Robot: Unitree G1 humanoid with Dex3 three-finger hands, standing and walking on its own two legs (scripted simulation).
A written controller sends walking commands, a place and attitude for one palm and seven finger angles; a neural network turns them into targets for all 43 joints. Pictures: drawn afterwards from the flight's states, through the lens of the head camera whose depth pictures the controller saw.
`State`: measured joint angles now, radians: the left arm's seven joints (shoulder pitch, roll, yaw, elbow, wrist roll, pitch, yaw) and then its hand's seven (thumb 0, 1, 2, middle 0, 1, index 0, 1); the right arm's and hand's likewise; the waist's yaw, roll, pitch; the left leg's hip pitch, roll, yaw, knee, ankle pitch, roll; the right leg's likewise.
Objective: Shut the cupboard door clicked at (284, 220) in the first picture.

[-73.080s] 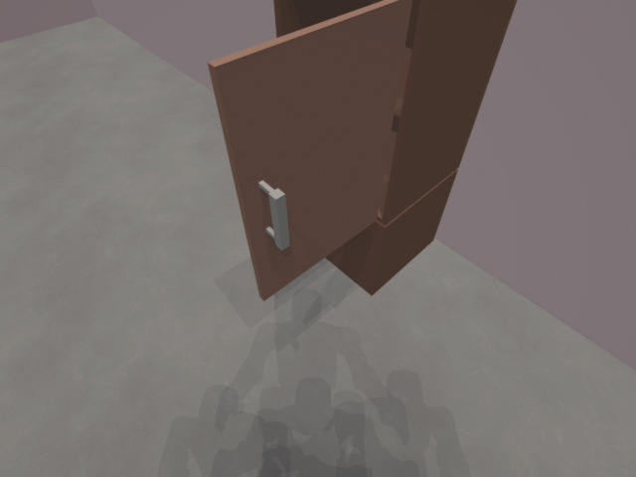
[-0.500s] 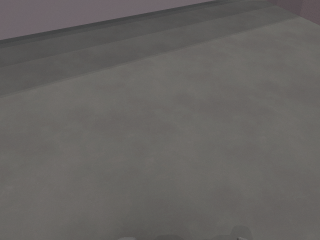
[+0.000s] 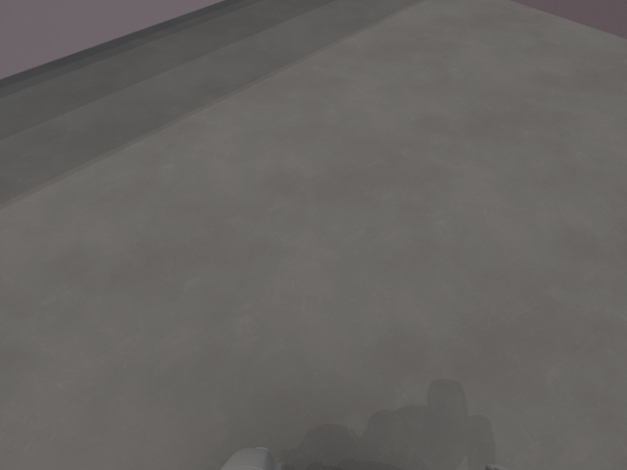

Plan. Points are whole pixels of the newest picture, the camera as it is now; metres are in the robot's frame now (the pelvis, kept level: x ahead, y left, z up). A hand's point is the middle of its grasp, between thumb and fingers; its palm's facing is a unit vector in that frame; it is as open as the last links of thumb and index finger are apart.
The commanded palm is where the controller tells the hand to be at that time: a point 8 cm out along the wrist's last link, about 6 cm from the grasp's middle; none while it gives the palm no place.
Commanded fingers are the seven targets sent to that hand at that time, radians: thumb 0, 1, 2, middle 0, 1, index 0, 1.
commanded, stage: turn to face it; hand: left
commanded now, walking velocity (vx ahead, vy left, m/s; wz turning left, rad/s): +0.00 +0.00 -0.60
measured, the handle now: out of the picture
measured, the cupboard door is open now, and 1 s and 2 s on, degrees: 18 18 18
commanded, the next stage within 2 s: none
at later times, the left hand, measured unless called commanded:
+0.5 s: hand (229, 406) +0.22 +0.15 -0.15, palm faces -0.34 -0.90 -0.28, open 7.4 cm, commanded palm none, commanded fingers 0.00 0.90 0.90 -0.20 -0.30 -0.20 -0.30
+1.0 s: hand (224, 422) +0.20 +0.16 -0.17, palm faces -0.53 -0.82 -0.20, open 7.4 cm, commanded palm none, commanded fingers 0.00 0.90 0.90 -0.20 -0.30 -0.20 -0.30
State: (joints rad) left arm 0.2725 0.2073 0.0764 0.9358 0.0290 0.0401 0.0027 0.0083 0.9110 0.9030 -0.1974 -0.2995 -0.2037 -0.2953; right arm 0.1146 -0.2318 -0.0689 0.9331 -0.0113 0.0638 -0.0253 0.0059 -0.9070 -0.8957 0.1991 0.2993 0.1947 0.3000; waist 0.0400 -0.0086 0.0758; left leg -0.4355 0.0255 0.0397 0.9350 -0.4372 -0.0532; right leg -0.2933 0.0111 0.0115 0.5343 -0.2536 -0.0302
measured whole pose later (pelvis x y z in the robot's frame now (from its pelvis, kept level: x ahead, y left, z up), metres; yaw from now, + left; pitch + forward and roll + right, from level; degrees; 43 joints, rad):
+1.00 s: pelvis +0.02 +0.03 +0.00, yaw -36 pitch +0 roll -2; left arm 0.19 0.27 0.09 0.90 0.02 0.09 -0.04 0.01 0.91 0.90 -0.20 -0.30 -0.20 -0.30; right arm 0.18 -0.20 -0.01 0.86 -0.03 0.02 -0.03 0.00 -0.90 -0.90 0.20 0.30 0.20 0.30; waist 0.02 -0.04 0.09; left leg -0.25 0.09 0.11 0.53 -0.28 0.00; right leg -0.49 0.01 -0.01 1.10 -0.48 0.04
